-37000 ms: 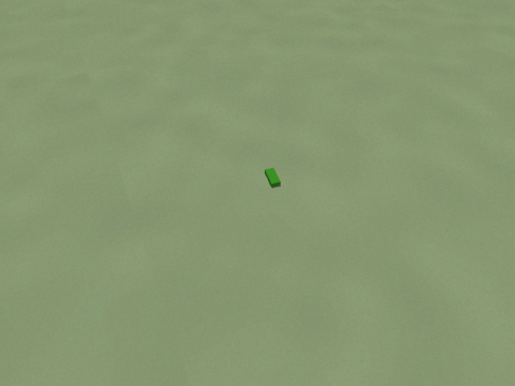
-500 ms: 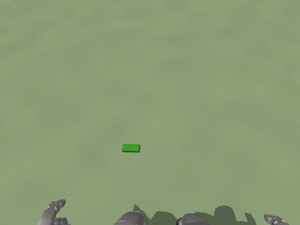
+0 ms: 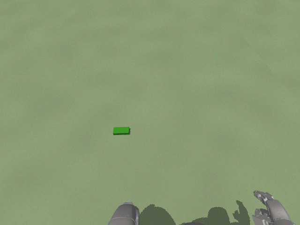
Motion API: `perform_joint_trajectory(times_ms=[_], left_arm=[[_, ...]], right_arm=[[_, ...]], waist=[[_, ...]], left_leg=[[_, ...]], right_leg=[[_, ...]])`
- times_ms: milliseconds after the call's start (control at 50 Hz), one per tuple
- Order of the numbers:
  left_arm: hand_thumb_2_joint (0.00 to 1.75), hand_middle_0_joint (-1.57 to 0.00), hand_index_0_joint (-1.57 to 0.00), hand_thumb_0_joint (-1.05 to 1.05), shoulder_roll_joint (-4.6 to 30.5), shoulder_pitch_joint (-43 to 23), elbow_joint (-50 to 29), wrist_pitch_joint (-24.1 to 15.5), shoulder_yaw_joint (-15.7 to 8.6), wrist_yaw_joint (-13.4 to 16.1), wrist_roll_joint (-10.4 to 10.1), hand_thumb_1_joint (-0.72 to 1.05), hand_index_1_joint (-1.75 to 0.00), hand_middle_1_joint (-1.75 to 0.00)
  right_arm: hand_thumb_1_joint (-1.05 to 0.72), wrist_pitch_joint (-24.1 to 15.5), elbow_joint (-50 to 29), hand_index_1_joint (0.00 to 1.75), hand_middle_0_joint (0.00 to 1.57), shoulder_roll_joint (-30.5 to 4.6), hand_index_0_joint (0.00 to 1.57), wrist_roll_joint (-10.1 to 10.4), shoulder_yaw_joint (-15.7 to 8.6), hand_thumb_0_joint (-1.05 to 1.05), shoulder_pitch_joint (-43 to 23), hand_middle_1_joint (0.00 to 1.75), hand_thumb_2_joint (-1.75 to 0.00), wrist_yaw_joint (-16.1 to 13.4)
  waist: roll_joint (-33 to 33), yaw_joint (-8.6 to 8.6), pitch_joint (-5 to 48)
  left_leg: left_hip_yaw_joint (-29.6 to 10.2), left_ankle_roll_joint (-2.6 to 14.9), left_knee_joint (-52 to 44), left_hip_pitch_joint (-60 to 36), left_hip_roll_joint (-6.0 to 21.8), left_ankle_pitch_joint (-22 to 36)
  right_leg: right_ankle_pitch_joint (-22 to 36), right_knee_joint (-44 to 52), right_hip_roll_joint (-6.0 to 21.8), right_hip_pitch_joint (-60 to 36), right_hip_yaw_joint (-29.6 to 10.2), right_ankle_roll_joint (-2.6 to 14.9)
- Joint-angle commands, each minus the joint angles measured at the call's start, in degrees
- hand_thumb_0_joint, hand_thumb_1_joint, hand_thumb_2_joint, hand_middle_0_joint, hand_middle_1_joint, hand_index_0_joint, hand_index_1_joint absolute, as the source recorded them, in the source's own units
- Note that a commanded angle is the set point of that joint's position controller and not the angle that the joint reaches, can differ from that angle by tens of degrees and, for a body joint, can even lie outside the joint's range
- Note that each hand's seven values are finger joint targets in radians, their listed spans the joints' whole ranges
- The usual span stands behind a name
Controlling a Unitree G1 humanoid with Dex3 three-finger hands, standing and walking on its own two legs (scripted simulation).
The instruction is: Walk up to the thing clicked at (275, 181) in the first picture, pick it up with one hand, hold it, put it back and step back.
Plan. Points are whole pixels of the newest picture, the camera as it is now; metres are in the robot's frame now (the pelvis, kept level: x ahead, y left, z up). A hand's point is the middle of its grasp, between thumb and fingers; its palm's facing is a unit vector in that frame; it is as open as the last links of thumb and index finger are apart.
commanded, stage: step back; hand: left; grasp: from above
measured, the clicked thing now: (121, 130) +0.77 +0.26 -0.73
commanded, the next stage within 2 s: stand in 1.80 s
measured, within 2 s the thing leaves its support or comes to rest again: neither
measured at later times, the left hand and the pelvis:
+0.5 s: hand out of the picture -0.05 +0.28 -0.13, palm faces +0.07 -0.92 -0.39, open 7.4 cm; pelvis -0.17 +0.00 +0.01, yaw +4 degrees
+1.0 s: hand out of the picture -0.26 +0.26 -0.13, palm faces +0.10 -0.90 -0.43, open 7.4 cm; pelvis -0.30 -0.02 +0.01, yaw +5 degrees
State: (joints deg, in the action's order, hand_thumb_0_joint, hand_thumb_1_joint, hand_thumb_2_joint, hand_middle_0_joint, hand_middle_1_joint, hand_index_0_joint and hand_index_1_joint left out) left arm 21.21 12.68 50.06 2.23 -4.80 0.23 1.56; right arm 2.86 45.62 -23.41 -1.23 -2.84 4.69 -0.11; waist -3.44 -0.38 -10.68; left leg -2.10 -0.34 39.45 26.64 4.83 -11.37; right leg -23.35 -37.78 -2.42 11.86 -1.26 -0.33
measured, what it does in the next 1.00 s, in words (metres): walks backwards: left foot, then right foot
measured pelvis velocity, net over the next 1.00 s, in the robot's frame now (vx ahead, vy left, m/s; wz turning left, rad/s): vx -0.30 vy -0.02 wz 0.08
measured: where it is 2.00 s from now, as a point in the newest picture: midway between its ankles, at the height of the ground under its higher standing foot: outside the picture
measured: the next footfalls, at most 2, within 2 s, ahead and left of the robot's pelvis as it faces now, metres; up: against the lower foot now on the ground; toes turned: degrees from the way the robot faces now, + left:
left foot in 0.32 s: -0.09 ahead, +0.12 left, +0.00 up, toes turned +3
right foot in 0.66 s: -0.23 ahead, -0.14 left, +0.00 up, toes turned +4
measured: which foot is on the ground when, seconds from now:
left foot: down 0.00-0.00, up 0.02-0.30, down 0.32-0.68, up 0.70-0.94, down 0.96-1.00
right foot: down 0.00-0.34, up 0.36-0.64, down 0.66-1.00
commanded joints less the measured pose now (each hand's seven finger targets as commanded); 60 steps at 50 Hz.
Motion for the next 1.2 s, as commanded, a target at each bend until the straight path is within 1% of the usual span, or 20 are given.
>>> perform_joint_trajectory(times_ms=[0,60,180,280,300,320,340,400,500,600,640,660,680,740,840,920,940,980,1140,1180], left_arm=[[0.9,-0.2,-0.2,0.0,22.28,-0.92,-7.59,-1.91,-5.73,0.9,0.91,0.9,-0.3,-0.3],[0.9,-0.2,-0.2,0.0,15.05,-9.42,-8.99,-2.05,-4.07,1.49,1.14,0.9,-0.3,-0.3],[0.9,-0.2,-0.2,0.0,14.31,-1.82,-8.99,-1.48,-3.79,2.57,1.06,0.9,-0.3,-0.3],[0.9,-0.2,-0.2,0.0,13.6,-4.76,-10.06,0.03,-2.46,2.08,-0.57,0.9,-0.3,-0.3],[0.9,-0.2,-0.2,0.0,11.43,-2.95,-10.09,0.25,-1.8,1.86,-0.77,0.9,-0.3,-0.3],[0.9,-0.2,-0.2,0.0,11.37,-6.8,-10.97,0.04,-1.93,2.16,-1.46,0.9,-0.3,-0.3],[0.9,-0.2,-0.2,0.0,12.97,-9.97,-10.51,0.17,-3.04,2.84,-0.52,0.9,-0.3,-0.3],[0.9,-0.2,-0.2,0.0,11.55,-3.75,-6.96,0.59,-2.72,2.33,-1.82,0.9,-0.3,-0.3],[0.9,-0.2,-0.2,0.0,10.86,-2.85,-6.12,-0.2,-2.38,1.4,-0.67,0.9,-0.3,-0.3],[0.9,-0.2,-0.2,0.0,10.05,3.44,-0.97,-1.86,-2.05,0.81,-0.15,0.9,-0.3,-0.3],[0.9,-0.2,-0.2,0.0,14.12,4.71,0.07,-2.71,-3.52,0.95,1.23,0.9,-0.3,-0.3],[0.9,-0.2,-0.2,0.0,20.93,1.92,-1.85,-2.56,-4.9,0.89,1.18,0.9,-0.3,-0.3],[0.9,-0.2,-0.2,0.0,22.74,-2.94,-3.61,-2.82,-5.01,1.14,1.46,0.9,-0.3,-0.3],[0.9,-0.2,-0.2,0.0,15.2,-7.78,-3.87,-3.63,-3.36,1.42,1.01,0.9,-0.3,-0.3],[0.9,-0.2,-0.2,0.0,15.79,-0.47,-2.58,-4.12,-3.84,1.0,1.49,0.9,-0.3,-0.3],[0.9,-0.2,-0.2,0.0,14.85,-2.71,-2.3,-3.03,-2.41,0.1,0.68,0.9,-0.3,-0.3],[0.9,-0.2,-0.2,0.0,12.58,-1.86,-2.0,-2.86,-1.53,-0.04,0.62,0.9,-0.3,-0.3],[0.9,-0.2,-0.2,0.0,11.46,-4.23,-0.57,-2.73,-1.48,-0.15,-0.87,0.9,-0.3,-0.3],[0.9,-0.2,-0.2,0.0,10.42,2.52,5.02,-4.76,-2.1,-0.43,0.09,0.9,-0.3,-0.3],[0.9,-0.2,-0.2,0.0,16.37,4.14,5.23,-4.96,-3.23,0.02,1.0,0.9,-0.3,-0.3]], right_arm=[[-0.9,-0.21,-4.78,0.3,0.2,-11.08,0.2,0.93,-3.98,0.0,-1.88,0.3,-0.9,-2.11],[-0.9,-0.69,-0.97,0.3,0.2,-9.99,0.2,1.49,-3.51,0.0,5.9,0.3,-0.9,-1.82],[-0.9,-1.08,-1.9,0.3,0.2,-9.14,0.2,0.21,-2.94,0.0,4.46,0.3,-0.9,-1.55],[-0.9,-2.0,1.54,0.3,0.2,-9.34,0.2,-0.52,-3.86,0.0,12.19,0.3,-0.9,-1.3],[-0.9,-2.15,0.91,0.3,0.2,-12.71,0.2,-1.3,-4.79,0.0,11.27,0.3,-0.9,-1.25],[-0.9,-1.71,-0.34,0.3,0.2,-19.65,0.2,-0.59,-5.62,0.0,7.71,0.3,-0.9,-0.5],[-0.9,-1.99,-0.88,0.3,0.2,-20.71,0.2,-1.13,-6.04,0.0,7.3,0.3,-0.9,-0.5],[-0.9,-2.38,-1.11,0.3,0.2,-13.71,0.2,-1.12,-3.61,0.0,1.31,0.3,-0.9,-1.54],[-0.9,-1.71,-1.49,0.3,0.2,-12.29,0.2,-1.07,-3.56,0.0,3.08,0.3,-0.9,-1.47],[-0.9,-0.39,-0.77,0.3,0.2,-14.5,0.2,-0.45,-3.97,0.0,2.25,0.3,-0.9,-0.94],[-0.9,-0.26,-1.09,0.3,0.2,-9.42,0.2,0.03,-2.42,0.0,3.05,0.3,-0.9,-0.5],[-0.9,-0.5,-2.82,0.3,0.2,-7.96,0.2,0.36,-2.39,0.0,-1.34,0.3,-0.9,-1.19],[-0.9,-0.37,-1.99,0.3,0.2,-10.44,0.2,0.23,-3.42,0.0,-1.41,0.3,-0.9,-1.56],[-0.9,-1.27,1.57,0.3,0.2,-9.74,0.2,0.67,-2.9,0.0,4.05,0.3,-0.9,-1.22],[-0.9,-2.52,1.32,0.3,0.2,-8.9,0.2,-0.6,-2.47,0.0,1.47,0.3,-0.9,-0.17],[-0.9,-4.01,5.06,0.3,0.2,-7.6,0.2,-0.55,-3.06,0.0,6.66,0.3,-0.9,0.26],[-0.9,-4.39,6.0,0.3,0.2,-8.5,0.2,-0.84,-3.66,0.0,7.77,0.3,-0.9,0.09],[-0.9,-4.79,5.51,0.3,0.2,-15.04,0.2,-1.0,-4.18,0.0,6.34,0.3,-0.9,0.2],[-0.9,-3.89,5.26,0.3,0.2,-9.85,0.2,-0.46,-2.49,0.0,1.37,0.3,-0.9,0.66],[-0.9,-3.62,4.53,0.3,0.2,-7.24,0.2,-0.01,-2.12,0.0,0.39,0.3,-0.9,0.48]], waist=[[17.8,-2.84,4.6],[12.31,2.79,5.76],[13.68,-3.07,10.13],[11.82,0.63,15.03],[3.28,-0.27,15.36],[-10.35,1.08,13.73],[-9.52,3.89,11.47],[-1.27,-1.73,10.99],[-5.86,0.93,10.88],[-7.28,-0.75,15.81],[3.82,-0.74,12.68],[16.12,-3.91,10.03],[15.72,-3.37,6.06],[7.67,1.16,6.38],[13.62,-3.78,8.09],[12.0,-0.7,9.1],[9.13,-0.26,9.85],[-3.97,0.55,8.73],[-4.17,-2.6,7.88],[7.88,-4.11,6.23]], left_leg=[[-9.97,-0.2,26.97,1.7,-8.05,-22.94],[-7.56,0.08,31.03,0.6,-12.27,-14.73],[-3.47,-1.1,14.68,1.86,-8.43,-19.56],[1.6,1.62,-16.81,-14.27,-6.21,-0.08],[-11.35,4.72,-17.45,-19.85,2.76,7.13],[-24.59,13.92,-19.37,-13.21,14.17,13.12],[-30.68,19.23,-21.51,-5.87,18.47,13.84],[-13.7,13.96,-14.86,-11.04,10.06,21.74],[-12.91,15.2,-13.79,-18.21,9.86,17.09],[-8.74,10.96,-10.4,-15.05,7.0,3.52],[-4.59,4.8,0.07,1.74,-0.22,-10.22],[-4.12,1.46,10.2,3.91,-8.6,-21.28],[-9.42,0.0,19.82,-0.13,-6.34,-22.0],[-7.93,0.21,23.6,1.89,-9.57,-14.06],[-2.66,-0.78,6.33,1.8,-5.67,-17.48],[2.97,0.83,-16.21,-18.0,-7.37,-9.23],[-0.73,2.0,-17.63,-23.9,-5.94,-7.81],[-27.71,11.15,-27.16,-11.95,11.85,-39.68],[-8.28,5.22,-17.5,-2.79,2.52,-22.14],[-3.51,1.5,-2.65,5.78,-5.8,-23.9]], right_leg=[[6.23,24.2,28.27,16.72,-32.79,17.72],[20.41,14.94,15.71,11.9,-11.15,10.63],[29.12,10.31,18.13,-5.07,-11.97,12.44],[28.74,-0.14,14.53,-1.23,-8.35,7.3],[17.7,-5.88,9.68,8.52,-5.57,4.01],[-7.34,-15.24,-0.82,12.95,2.06,1.35],[-15.95,-27.27,-1.02,11.56,-6.02,0.98],[-7.35,-36.64,-2.48,15.42,-10.09,1.97],[-8.23,-20.62,-0.48,14.18,-5.01,-1.47],[3.5,12.34,0.16,-1.75,3.35,1.3],[-1.48,17.61,7.54,-8.22,-12.69,4.65],[-6.72,22.75,22.01,4.69,-29.38,12.63],[-8.1,25.31,27.69,15.45,-35.11,17.54],[10.46,15.65,16.21,7.27,-14.52,10.92],[-2.18,16.24,16.32,-2.88,-15.35,11.09],[-3.87,12.35,13.93,6.43,-10.48,8.29],[-3.32,9.1,11.96,10.84,-8.36,6.66],[-9.25,-5.19,3.43,13.52,1.13,1.52],[4.57,14.86,1.22,-7.62,2.8,2.33],[-19.59,23.11,13.75,-5.69,-20.31,7.81]])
